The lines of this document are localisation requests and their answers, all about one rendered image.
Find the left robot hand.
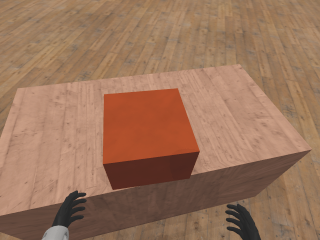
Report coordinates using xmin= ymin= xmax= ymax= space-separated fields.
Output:
xmin=52 ymin=190 xmax=87 ymax=228

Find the right robot hand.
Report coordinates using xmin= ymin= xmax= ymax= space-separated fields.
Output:
xmin=225 ymin=204 xmax=261 ymax=240

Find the robot left forearm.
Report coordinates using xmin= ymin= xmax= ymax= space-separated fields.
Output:
xmin=42 ymin=225 xmax=69 ymax=240

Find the pedestal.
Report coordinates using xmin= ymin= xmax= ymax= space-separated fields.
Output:
xmin=0 ymin=64 xmax=312 ymax=240

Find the carton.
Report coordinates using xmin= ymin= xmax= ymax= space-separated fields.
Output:
xmin=103 ymin=88 xmax=200 ymax=190

